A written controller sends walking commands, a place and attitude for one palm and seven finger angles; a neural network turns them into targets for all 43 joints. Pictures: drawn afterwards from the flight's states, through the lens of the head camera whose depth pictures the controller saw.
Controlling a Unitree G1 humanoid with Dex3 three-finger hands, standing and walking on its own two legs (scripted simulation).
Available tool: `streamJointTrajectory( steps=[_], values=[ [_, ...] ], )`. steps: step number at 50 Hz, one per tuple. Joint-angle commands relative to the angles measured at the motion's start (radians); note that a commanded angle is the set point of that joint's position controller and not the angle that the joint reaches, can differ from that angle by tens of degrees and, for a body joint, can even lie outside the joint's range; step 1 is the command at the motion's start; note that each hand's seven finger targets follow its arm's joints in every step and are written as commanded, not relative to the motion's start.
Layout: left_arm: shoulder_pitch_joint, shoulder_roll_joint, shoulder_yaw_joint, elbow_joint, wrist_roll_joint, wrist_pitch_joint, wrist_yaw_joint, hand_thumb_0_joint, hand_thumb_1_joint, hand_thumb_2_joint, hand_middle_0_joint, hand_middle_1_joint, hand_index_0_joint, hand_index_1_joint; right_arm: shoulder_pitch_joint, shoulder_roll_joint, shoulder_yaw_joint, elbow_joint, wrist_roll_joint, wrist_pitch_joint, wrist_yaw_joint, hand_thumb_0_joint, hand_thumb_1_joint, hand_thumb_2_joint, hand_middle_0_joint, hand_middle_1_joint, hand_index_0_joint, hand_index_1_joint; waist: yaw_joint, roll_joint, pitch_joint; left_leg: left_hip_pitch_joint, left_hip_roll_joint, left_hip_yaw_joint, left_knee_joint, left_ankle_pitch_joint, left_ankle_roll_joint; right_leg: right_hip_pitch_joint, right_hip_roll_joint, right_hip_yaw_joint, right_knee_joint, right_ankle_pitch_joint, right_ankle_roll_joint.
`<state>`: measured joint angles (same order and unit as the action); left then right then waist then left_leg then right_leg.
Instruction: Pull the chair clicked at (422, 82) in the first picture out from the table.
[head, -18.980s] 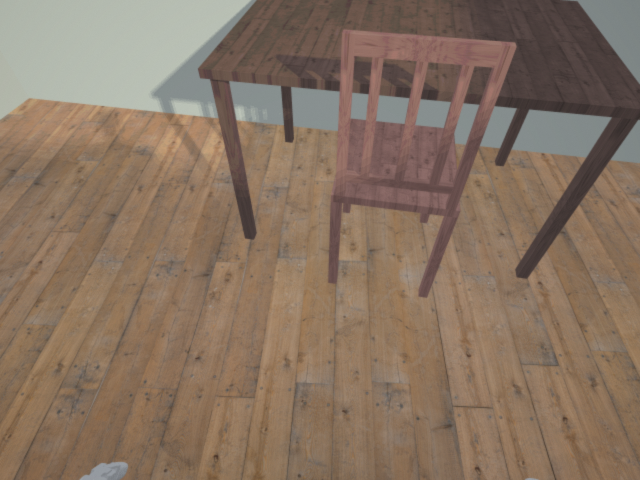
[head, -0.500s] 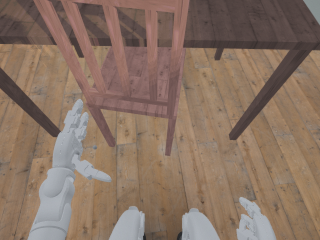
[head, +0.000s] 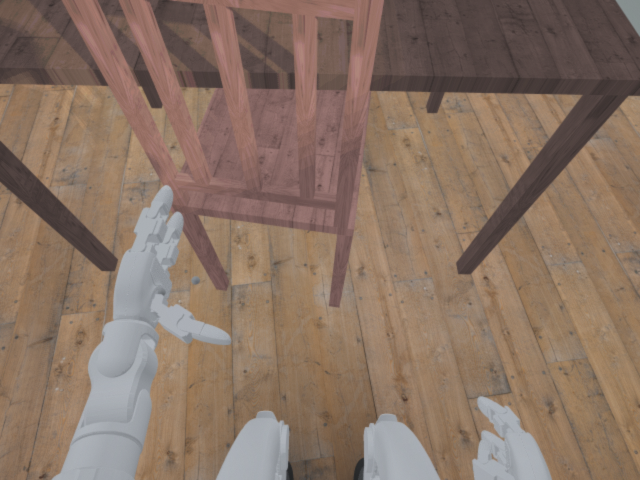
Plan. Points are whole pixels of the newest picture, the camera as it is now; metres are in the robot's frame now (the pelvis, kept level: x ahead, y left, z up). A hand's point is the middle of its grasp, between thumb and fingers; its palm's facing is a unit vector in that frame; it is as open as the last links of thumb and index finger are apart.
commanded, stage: aim the fingers beside a spindle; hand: left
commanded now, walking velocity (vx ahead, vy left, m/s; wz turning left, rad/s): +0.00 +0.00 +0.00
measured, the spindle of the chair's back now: (241, 117) +0.59 +0.13 +0.05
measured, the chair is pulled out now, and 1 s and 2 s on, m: -0.07 -0.07 -0.07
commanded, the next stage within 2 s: push the fingers through the gap in 1.02 s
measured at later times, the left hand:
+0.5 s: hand (198, 269) +0.36 +0.16 +0.02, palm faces +0.00 -1.00 -0.04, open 16.9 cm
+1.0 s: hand (207, 275) +0.35 +0.15 +0.02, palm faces -0.02 -1.00 -0.04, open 17.0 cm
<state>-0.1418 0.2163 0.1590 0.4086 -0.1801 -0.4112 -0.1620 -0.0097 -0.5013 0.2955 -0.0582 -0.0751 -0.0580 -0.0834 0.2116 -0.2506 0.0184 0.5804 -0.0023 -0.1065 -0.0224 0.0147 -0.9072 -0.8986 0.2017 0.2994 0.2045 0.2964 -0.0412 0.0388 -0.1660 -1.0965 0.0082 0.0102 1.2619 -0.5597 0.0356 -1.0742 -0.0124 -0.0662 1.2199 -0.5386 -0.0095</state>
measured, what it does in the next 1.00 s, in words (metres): stands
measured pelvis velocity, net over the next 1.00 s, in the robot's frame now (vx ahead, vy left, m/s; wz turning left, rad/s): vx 0.00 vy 0.00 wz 0.00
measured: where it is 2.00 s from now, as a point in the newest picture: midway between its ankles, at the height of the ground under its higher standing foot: outside the picture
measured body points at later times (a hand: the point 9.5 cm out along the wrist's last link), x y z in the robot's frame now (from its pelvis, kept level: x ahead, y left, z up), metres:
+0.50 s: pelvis +0.00 +0.00 +0.00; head +0.11 +0.01 +0.43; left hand +0.36 +0.22 +0.02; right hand +0.14 -0.25 -0.11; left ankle +0.02 +0.10 -0.63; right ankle +0.02 -0.12 -0.63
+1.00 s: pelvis +0.00 +0.00 +0.00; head +0.11 +0.00 +0.43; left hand +0.35 +0.20 +0.02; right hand +0.14 -0.25 -0.11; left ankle +0.02 +0.10 -0.63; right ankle +0.02 -0.12 -0.63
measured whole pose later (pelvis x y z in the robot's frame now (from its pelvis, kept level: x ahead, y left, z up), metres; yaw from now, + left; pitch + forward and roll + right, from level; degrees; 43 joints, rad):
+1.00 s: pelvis +0.00 +0.00 +0.00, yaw +0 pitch +22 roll -2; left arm -0.20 0.20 0.14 0.46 -0.16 -0.43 -0.13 -0.01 -0.50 0.30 -0.06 -0.08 -0.06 -0.08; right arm 0.21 -0.25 0.02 0.59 -0.01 -0.09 -0.01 0.01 -0.91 -0.90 0.20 0.30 0.20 0.30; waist -0.04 0.04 -0.17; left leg -1.10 0.01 0.01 1.26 -0.55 0.03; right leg -1.08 -0.01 -0.06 1.23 -0.53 -0.01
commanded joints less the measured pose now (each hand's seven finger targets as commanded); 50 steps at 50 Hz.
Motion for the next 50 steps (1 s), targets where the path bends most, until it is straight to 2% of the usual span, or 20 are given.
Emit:
streamJointTrajectory(
  steps=[1, 2, 4, 6, 10, 12, 16, 18, 22, 29, 32, 33, 34, 36, 37, 39, 41, 42, 44, 50],
  values=[
    [-0.200, 0.135, 0.049, -0.204, -0.012, -0.077, 0.003, 0.000, -0.500, 0.300, -0.060, -0.080, -0.060, -0.080, 0.037, -0.147, -0.061, -0.113, -0.001, -0.038, -0.007, 0.000, -0.900, -0.900, 0.200, 0.300, 0.200, 0.300, -0.023, -0.009, -0.378, 0.288, 0.000, -0.066, -0.157, 0.362, -0.022, 0.191, 0.017, 0.025, -0.146, 0.280, -0.023],
    [-0.207, 0.146, 0.061, -0.215, -0.011, -0.084, 0.006, 0.000, -0.500, 0.300, -0.060, -0.080, -0.060, -0.080, 0.038, -0.146, -0.060, -0.112, -0.003, -0.038, -0.008, 0.000, -0.900, -0.900, 0.200, 0.300, 0.200, 0.300, -0.013, 0.006, -0.390, 0.296, 0.000, -0.067, -0.160, 0.377, -0.026, 0.198, 0.015, 0.027, -0.141, 0.291, -0.024],
    [-0.213, 0.109, 0.022, -0.219, -0.009, -0.084, 0.009, 0.000, -0.500, 0.300, -0.060, -0.080, -0.060, -0.080, 0.034, -0.142, -0.059, -0.114, -0.003, -0.037, -0.004, 0.000, -0.900, -0.900, 0.200, 0.300, 0.200, 0.300, -0.017, 0.032, -0.386, 0.318, 0.000, -0.071, -0.166, 0.377, -0.030, 0.181, 0.014, 0.022, -0.143, 0.278, -0.024],
    [-0.229, 0.125, 0.035, -0.191, -0.002, -0.080, 0.016, 0.000, -0.500, 0.300, -0.060, -0.080, -0.060, -0.080, 0.040, -0.148, -0.061, -0.108, -0.003, -0.034, -0.006, 0.000, -0.900, -0.900, 0.200, 0.300, 0.200, 0.300, -0.029, -0.012, -0.378, 0.302, 0.002, -0.075, -0.158, 0.362, -0.026, 0.172, 0.018, 0.020, -0.143, 0.268, -0.023],
    [-0.259, 0.108, 0.014, -0.187, 0.007, -0.083, 0.023, 0.000, -0.500, 0.300, -0.060, -0.080, -0.060, -0.080, 0.037, -0.145, -0.061, -0.105, -0.003, -0.029, -0.006, 0.000, -0.900, -0.900, 0.200, 0.300, 0.200, 0.300, -0.027, 0.018, -0.380, 0.317, 0.001, -0.075, -0.165, 0.354, -0.031, 0.163, 0.014, 0.020, -0.145, 0.257, -0.024],
    [-0.285, 0.106, 0.008, -0.203, 0.012, -0.086, 0.030, 0.000, -0.500, 0.300, -0.060, -0.080, -0.060, -0.080, 0.039, -0.146, -0.060, -0.106, -0.005, -0.028, -0.004, 0.000, -0.900, -0.900, 0.200, 0.300, 0.200, 0.300, -0.026, 0.032, -0.414, 0.344, 0.003, -0.086, -0.167, 0.370, -0.034, 0.152, 0.015, 0.016, -0.137, 0.254, -0.025],
    [-0.262, 0.159, 0.076, -0.120, 0.012, -0.077, 0.039, 0.000, -0.500, 0.300, -0.060, -0.080, -0.060, -0.080, 0.044, -0.147, -0.057, -0.100, -0.005, -0.017, -0.005, 0.000, -0.900, -0.900, 0.200, 0.300, 0.200, 0.300, -0.016, -0.026, -0.371, 0.255, -0.005, -0.068, -0.159, 0.332, -0.026, 0.195, 0.018, 0.027, -0.142, 0.261, -0.024],
    [-0.261, 0.151, 0.073, -0.134, 0.011, -0.086, 0.033, 0.000, -0.500, 0.300, -0.060, -0.080, -0.060, -0.080, 0.037, -0.141, -0.056, -0.108, -0.005, -0.016, -0.002, 0.000, -0.900, -0.900, 0.200, 0.300, 0.200, 0.300, -0.009, 0.002, -0.389, 0.261, -0.007, -0.060, -0.161, 0.333, -0.026, 0.213, 0.015, 0.033, -0.143, 0.271, -0.025],
    [-0.299, 0.155, 0.072, -0.150, 0.002, -0.097, 0.019, 0.000, -0.500, 0.300, -0.060, -0.080, -0.060, -0.080, 0.042, -0.142, -0.056, -0.106, -0.006, -0.018, -0.002, 0.000, -0.900, -0.900, 0.200, 0.300, 0.200, 0.300, -0.016, 0.013, -0.407, 0.271, -0.005, -0.059, -0.156, 0.340, -0.024, 0.216, 0.016, 0.037, -0.145, 0.276, -0.024],
    [-0.238, 0.103, 0.016, -0.168, -0.007, -0.090, 0.003, 0.000, -0.500, 0.300, -0.060, -0.080, -0.060, -0.080, 0.045, -0.142, -0.062, -0.107, -0.001, -0.021, 0.002, 0.000, -0.900, -0.900, 0.200, 0.300, 0.200, 0.300, -0.025, 0.014, -0.393, 0.303, 0.000, -0.063, -0.164, 0.362, -0.026, 0.196, 0.015, 0.030, -0.153, 0.282, -0.023],
    [-0.268, 0.138, 0.054, -0.143, -0.004, -0.091, 0.015, 0.000, -0.500, 0.300, -0.060, -0.080, -0.060, -0.080, 0.049, -0.147, -0.062, -0.095, -0.003, -0.021, -0.002, 0.000, -0.900, -0.900, 0.200, 0.300, 0.200, 0.300, -0.030, -0.027, -0.371, 0.255, -0.002, -0.060, -0.153, 0.328, -0.020, 0.196, 0.016, 0.034, -0.151, 0.268, -0.020],
    [-0.257, 0.151, 0.069, -0.143, -0.001, -0.096, 0.017, 0.000, -0.500, 0.300, -0.060, -0.080, -0.060, -0.080, 0.046, -0.146, -0.061, -0.098, -0.004, -0.021, -0.003, 0.000, -0.900, -0.900, 0.200, 0.300, 0.200, 0.300, -0.016, -0.009, -0.373, 0.253, -0.005, -0.060, -0.157, 0.321, -0.023, 0.201, 0.015, 0.036, -0.148, 0.260, -0.023],
    [-0.271, 0.134, 0.054, -0.146, -0.002, -0.099, 0.018, 0.000, -0.500, 0.300, -0.060, -0.080, -0.060, -0.080, 0.041, -0.143, -0.060, -0.098, -0.005, -0.022, -0.001, 0.000, -0.900, -0.900, 0.200, 0.300, 0.200, 0.300, -0.023, -0.006, -0.373, 0.253, -0.006, -0.057, -0.155, 0.315, -0.022, 0.200, 0.015, 0.036, -0.151, 0.258, -0.022],
    [-0.297, 0.167, 0.075, -0.167, 0.003, -0.110, 0.023, 0.000, -0.500, 0.300, -0.060, -0.080, -0.060, -0.080, 0.044, -0.145, -0.060, -0.099, -0.006, -0.024, -0.004, 0.000, -0.900, -0.900, 0.200, 0.300, 0.200, 0.300, -0.019, 0.001, -0.395, 0.256, -0.007, -0.059, -0.151, 0.323, -0.021, 0.209, 0.017, 0.040, -0.144, 0.262, -0.024],
    [-0.287, 0.171, 0.082, -0.187, 0.005, -0.115, 0.024, 0.000, -0.500, 0.300, -0.060, -0.080, -0.060, -0.080, 0.043, -0.142, -0.060, -0.102, -0.008, -0.026, -0.003, 0.000, -0.900, -0.900, 0.200, 0.300, 0.200, 0.300, -0.008, 0.038, -0.415, 0.281, -0.006, -0.057, -0.154, 0.342, -0.024, 0.210, 0.015, 0.041, -0.142, 0.273, -0.025],
    [-0.275, 0.119, 0.032, -0.193, 0.003, -0.112, 0.023, 0.000, -0.500, 0.300, -0.060, -0.080, -0.060, -0.080, 0.041, -0.140, -0.061, -0.102, -0.006, -0.027, 0.000, 0.000, -0.900, -0.900, 0.200, 0.300, 0.200, 0.300, -0.022, 0.031, -0.411, 0.322, -0.001, -0.066, -0.160, 0.369, -0.028, 0.187, 0.015, 0.030, -0.145, 0.280, -0.025],
    [-0.250, 0.113, 0.023, -0.186, 0.000, -0.102, 0.021, 0.000, -0.500, 0.300, -0.060, -0.080, -0.060, -0.080, 0.047, -0.143, -0.063, -0.105, -0.005, -0.028, 0.000, 0.000, -0.900, -0.900, 0.200, 0.300, 0.200, 0.300, -0.024, 0.007, -0.417, 0.316, -0.002, -0.068, -0.159, 0.377, -0.025, 0.201, 0.018, 0.029, -0.146, 0.289, -0.024],
    [-0.224, 0.118, 0.031, -0.165, 0.002, -0.094, 0.020, 0.000, -0.500, 0.300, -0.060, -0.080, -0.060, -0.080, 0.044, -0.144, -0.061, -0.104, -0.003, -0.025, 0.001, 0.000, -0.900, -0.900, 0.200, 0.300, 0.200, 0.300, -0.016, 0.014, -0.397, 0.309, -0.001, -0.068, -0.167, 0.362, -0.028, 0.193, 0.017, 0.027, -0.148, 0.275, -0.025],
    [-0.234, 0.097, 0.011, -0.143, 0.005, -0.084, 0.020, 0.000, -0.500, 0.300, -0.060, -0.080, -0.060, -0.080, 0.041, -0.144, -0.061, -0.103, -0.001, -0.021, 0.002, 0.000, -0.900, -0.900, 0.200, 0.300, 0.200, 0.300, -0.025, -0.017, -0.365, 0.285, 0.000, -0.070, -0.171, 0.325, -0.026, 0.182, 0.016, 0.024, -0.153, 0.248, -0.023],
    [-0.262, 0.124, 0.043, -0.165, 0.009, -0.099, 0.040, 0.000, -0.500, 0.300, -0.060, -0.080, -0.060, -0.080, 0.034, -0.140, -0.059, -0.111, -0.006, -0.018, 0.002, 0.000, -0.900, -0.900, 0.200, 0.300, 0.200, 0.300, -0.014, -0.017, -0.388, 0.262, -0.008, -0.059, -0.160, 0.313, -0.023, 0.210, 0.014, 0.036, -0.149, 0.254, -0.022]
  ],
)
